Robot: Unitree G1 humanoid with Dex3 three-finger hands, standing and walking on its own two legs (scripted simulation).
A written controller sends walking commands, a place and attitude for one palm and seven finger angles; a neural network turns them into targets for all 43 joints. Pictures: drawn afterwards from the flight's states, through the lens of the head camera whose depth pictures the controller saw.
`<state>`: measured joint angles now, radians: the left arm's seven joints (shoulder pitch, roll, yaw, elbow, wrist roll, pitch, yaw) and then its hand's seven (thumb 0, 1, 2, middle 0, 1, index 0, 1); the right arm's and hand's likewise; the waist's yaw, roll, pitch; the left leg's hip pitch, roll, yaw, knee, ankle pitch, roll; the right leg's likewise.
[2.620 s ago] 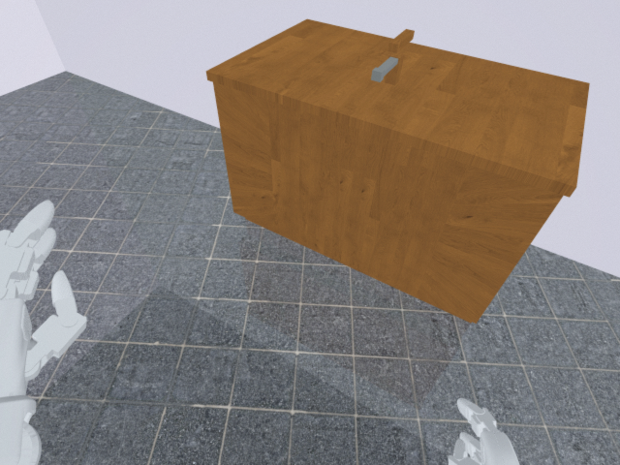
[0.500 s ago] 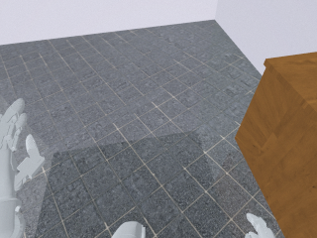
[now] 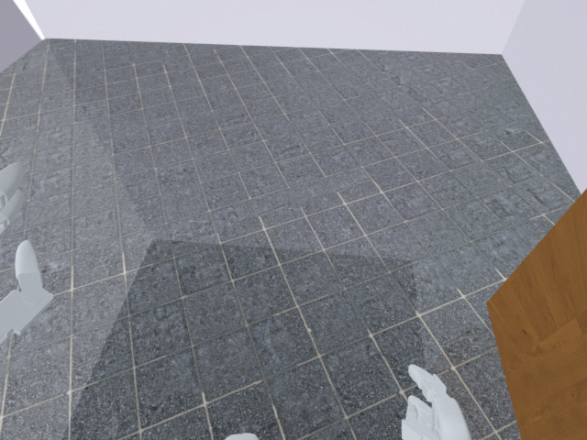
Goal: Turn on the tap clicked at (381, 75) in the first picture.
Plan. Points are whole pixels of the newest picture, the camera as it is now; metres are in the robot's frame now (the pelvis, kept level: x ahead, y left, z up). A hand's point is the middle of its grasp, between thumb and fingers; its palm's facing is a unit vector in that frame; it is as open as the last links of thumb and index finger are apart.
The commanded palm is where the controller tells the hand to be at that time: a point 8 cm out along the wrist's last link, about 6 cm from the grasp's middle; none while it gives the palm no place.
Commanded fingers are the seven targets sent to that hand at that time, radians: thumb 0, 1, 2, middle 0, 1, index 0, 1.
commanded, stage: walk to a spot facing it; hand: left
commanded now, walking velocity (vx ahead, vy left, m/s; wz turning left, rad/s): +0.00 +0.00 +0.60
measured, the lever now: out of the picture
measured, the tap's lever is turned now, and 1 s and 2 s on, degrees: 0 0 0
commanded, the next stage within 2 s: turn to face it in 1.44 s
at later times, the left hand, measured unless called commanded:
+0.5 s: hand out of the picture +0.08 +0.30 +0.19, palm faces +0.65 -0.66 -0.37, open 7.4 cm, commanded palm +0.01 +0.32 +0.19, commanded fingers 0.00 0.90 0.90 -0.20 -0.30 -0.20 -0.30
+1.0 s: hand out of the picture +0.02 +0.32 +0.19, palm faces +0.79 -0.46 -0.42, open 7.4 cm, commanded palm -0.05 +0.33 +0.19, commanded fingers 0.00 0.90 0.90 -0.20 -0.30 -0.20 -0.30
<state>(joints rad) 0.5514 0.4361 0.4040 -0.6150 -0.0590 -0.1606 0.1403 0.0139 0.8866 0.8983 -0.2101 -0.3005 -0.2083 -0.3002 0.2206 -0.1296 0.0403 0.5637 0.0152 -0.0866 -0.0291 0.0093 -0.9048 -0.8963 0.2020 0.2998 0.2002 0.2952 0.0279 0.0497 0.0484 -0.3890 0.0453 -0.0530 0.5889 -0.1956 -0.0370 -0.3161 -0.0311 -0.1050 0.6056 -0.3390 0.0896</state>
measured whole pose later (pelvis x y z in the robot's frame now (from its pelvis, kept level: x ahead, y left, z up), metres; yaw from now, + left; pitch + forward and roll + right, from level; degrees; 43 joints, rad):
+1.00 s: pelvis -0.03 +0.01 +0.02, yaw +33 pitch +0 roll +3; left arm 0.49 0.36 0.33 -0.52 -0.02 -0.19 0.16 0.01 0.88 0.90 -0.21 -0.30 -0.21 -0.30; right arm 0.24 -0.27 -0.04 0.62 0.00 -0.05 -0.08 0.01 -0.91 -0.90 0.20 0.30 0.20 0.29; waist 0.02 -0.03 0.03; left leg -0.46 0.08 0.12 0.77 -0.33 -0.01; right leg -0.15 -0.16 -0.24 0.49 -0.31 0.02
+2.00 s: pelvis +0.12 +0.09 +0.01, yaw +23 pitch +0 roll -1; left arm 0.43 0.38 0.36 -0.55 -0.02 -0.20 0.14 0.02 0.89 0.90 -0.20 -0.30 -0.20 -0.30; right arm 0.15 -0.13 0.04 0.50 0.00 -0.07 0.00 0.01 -0.91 -0.90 0.20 0.30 0.20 0.29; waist 0.03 0.01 0.08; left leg -0.27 0.18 0.26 0.53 -0.24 -0.02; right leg -0.43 -0.05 -0.12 0.85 -0.39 0.05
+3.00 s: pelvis +0.03 +0.02 +0.00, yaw -12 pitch -1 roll -1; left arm 0.47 0.40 0.38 -0.58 -0.04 -0.18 0.13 0.01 0.89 0.90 -0.21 -0.30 -0.21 -0.30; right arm 0.15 -0.20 0.01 0.56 0.02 0.02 0.01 0.01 -0.91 -0.90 0.20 0.30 0.20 0.30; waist -0.01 0.05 0.17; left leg -0.47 0.15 0.05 1.08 -0.49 -0.09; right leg -0.35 0.01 -0.08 0.63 -0.26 -0.05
